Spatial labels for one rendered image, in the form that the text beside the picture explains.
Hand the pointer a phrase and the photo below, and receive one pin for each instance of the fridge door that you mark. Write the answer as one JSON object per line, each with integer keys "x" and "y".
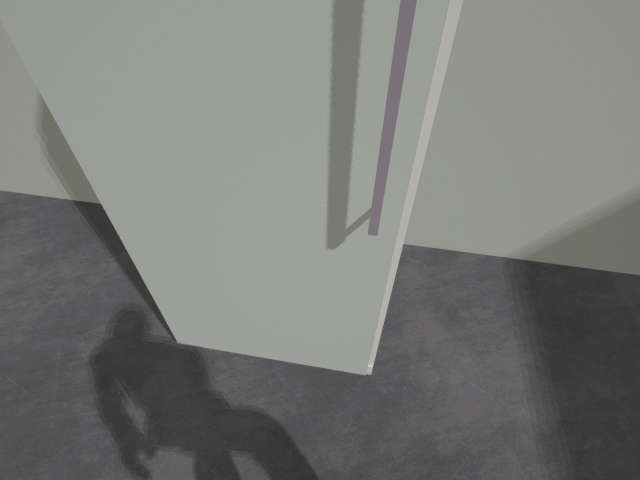
{"x": 234, "y": 146}

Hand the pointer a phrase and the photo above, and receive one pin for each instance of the handle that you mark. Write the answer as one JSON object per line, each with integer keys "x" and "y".
{"x": 400, "y": 53}

